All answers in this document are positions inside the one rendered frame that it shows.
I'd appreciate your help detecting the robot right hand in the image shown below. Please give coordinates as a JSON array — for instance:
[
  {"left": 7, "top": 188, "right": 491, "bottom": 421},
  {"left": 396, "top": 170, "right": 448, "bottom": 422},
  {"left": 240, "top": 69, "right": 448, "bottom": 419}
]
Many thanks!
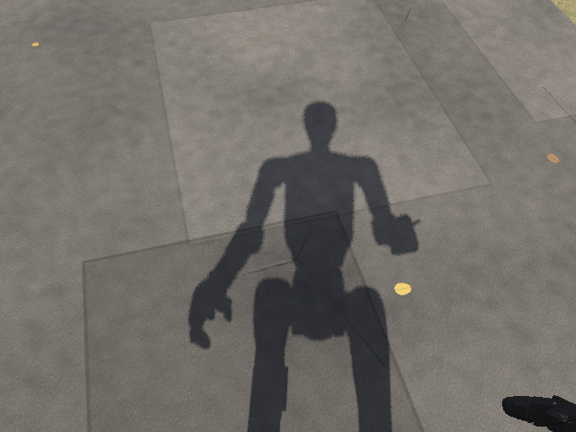
[{"left": 502, "top": 395, "right": 576, "bottom": 432}]

